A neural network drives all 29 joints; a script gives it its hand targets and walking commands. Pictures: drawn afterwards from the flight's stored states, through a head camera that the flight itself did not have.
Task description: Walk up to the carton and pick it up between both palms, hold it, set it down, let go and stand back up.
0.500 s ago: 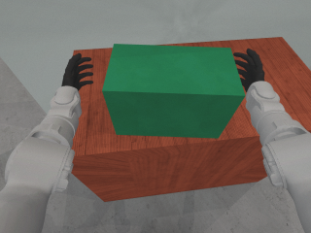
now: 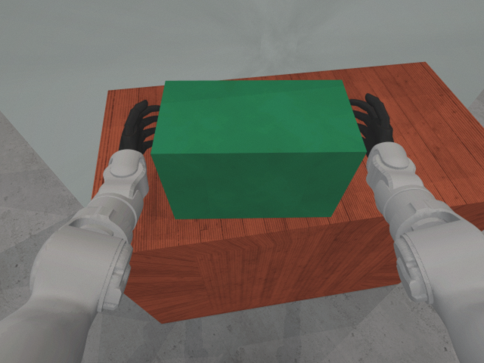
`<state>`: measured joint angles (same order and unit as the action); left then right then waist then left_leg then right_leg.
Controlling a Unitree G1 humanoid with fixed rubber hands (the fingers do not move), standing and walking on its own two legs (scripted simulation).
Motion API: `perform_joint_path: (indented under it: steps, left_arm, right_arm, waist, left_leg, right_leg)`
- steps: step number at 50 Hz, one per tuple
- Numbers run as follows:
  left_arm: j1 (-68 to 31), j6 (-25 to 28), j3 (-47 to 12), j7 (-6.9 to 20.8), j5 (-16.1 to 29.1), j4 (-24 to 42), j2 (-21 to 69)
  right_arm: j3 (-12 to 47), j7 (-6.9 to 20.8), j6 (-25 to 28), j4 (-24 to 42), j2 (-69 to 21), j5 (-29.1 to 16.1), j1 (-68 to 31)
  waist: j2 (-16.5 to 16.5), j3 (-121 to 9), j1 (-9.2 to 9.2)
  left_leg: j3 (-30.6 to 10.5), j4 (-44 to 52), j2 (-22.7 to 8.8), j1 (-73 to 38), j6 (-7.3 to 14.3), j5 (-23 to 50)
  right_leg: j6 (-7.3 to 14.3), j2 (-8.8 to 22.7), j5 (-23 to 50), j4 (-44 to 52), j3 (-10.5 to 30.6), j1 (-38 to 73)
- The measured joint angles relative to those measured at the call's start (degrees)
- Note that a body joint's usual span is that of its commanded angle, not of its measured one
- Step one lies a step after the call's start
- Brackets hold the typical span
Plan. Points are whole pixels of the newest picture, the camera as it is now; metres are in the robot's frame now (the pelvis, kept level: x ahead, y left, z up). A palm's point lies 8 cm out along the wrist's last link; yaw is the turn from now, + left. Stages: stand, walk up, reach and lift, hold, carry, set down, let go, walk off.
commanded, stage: reach and lift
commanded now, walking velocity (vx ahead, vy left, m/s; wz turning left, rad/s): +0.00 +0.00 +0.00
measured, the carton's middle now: (253, 153) +0.50 -0.03 +0.03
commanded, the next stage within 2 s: none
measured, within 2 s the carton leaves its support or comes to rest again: leaves its support in 1.66 s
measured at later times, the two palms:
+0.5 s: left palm (135, 154) +0.47 +0.17 +0.08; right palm (376, 144) +0.46 -0.23 +0.09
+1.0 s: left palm (135, 155) +0.47 +0.17 +0.08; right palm (376, 144) +0.46 -0.23 +0.09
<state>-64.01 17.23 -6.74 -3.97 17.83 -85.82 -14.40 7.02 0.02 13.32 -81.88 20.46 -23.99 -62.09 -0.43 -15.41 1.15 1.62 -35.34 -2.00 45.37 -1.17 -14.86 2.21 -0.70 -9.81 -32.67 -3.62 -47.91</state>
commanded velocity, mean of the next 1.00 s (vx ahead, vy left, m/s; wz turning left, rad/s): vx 0.00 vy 0.00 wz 0.00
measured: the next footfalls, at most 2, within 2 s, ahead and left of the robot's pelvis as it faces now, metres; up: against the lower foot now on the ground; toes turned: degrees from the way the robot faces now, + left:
none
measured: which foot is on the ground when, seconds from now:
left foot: down 0.00-1.00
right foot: down 0.00-1.00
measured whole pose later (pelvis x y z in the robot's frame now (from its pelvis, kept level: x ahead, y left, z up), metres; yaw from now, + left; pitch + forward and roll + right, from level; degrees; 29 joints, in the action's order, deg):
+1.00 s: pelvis +0.00 +0.00 +0.01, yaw +2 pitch +24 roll +0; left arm -61.4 22.0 0.5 -4.0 12.5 -86.7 -13.5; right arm -2.9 -1.0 15.0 -79.4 18.2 -14.3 -60.2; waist -1.1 -13.8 3.4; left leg 0.7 -31.0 -0.7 42.4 -0.7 -12.6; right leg 1.9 0.5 -8.8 -29.6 -4.5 -45.0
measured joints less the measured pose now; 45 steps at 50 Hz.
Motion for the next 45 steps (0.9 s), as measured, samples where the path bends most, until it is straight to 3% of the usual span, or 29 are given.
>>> perform_joint_path:
  steps: [7, 17, 31, 45]
  left_arm:
    - [0.10, 1.47, 0.49, 0.79, -0.78, -1.17, -0.11]
    - [0.76, 1.52, 0.11, -0.69, 0.05, -0.43, 0.16]
    - [0.86, 2.54, 1.19, -0.56, -0.43, -1.21, 0.27]
    - [1.81, 3.76, 4.29, -0.67, -2.62, -1.43, 0.74]
  right_arm:
    - [0.25, -0.69, 1.24, 0.09, -0.35, -0.64, 0.29]
    - [-1.42, -0.40, 0.83, 0.36, -0.56, 0.83, -0.15]
    - [-2.88, -1.41, 0.69, 1.09, -1.16, 2.39, 0.24]
    - [-6.49, -1.24, 0.83, 1.53, -1.79, 6.08, 0.90]
  waist:
    - [0.15, 0.56, 0.51]
    - [-0.15, -0.22, 0.58]
    - [-0.26, -0.11, 1.21]
    - [-0.79, 0.41, 1.73]
  left_leg:
    - [-0.31, 0.70, 0.26, -0.33, 0.07, 0.51]
    - [-0.13, 0.61, 0.29, 0.92, 0.05, 0.71]
    - [-0.36, 1.25, 0.70, 0.51, 0.19, 1.06]
    - [-0.64, 2.58, 1.02, -1.02, 0.35, 1.45]
  right_leg:
    - [-0.07, 0.24, 0.22, 0.43, -0.29, 0.36]
    - [0.05, 0.26, 0.52, 0.42, -0.11, -0.91]
    - [-0.06, 0.66, 0.43, 0.51, -0.31, -0.61]
    - [-0.21, 0.92, 0.57, 1.62, -0.56, 0.98]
